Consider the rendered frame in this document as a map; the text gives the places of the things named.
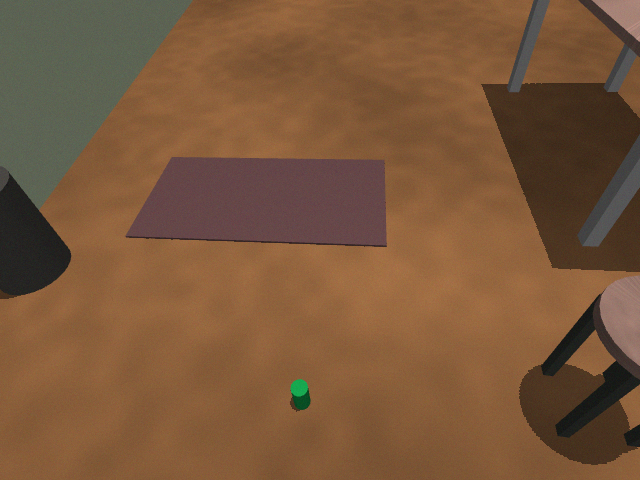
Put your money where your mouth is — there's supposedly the stool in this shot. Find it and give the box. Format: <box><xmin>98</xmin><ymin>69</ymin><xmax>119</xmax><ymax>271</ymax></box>
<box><xmin>541</xmin><ymin>276</ymin><xmax>640</xmax><ymax>447</ymax></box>

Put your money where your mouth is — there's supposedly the table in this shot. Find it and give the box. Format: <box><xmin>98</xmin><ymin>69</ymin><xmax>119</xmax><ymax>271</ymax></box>
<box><xmin>507</xmin><ymin>0</ymin><xmax>640</xmax><ymax>247</ymax></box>

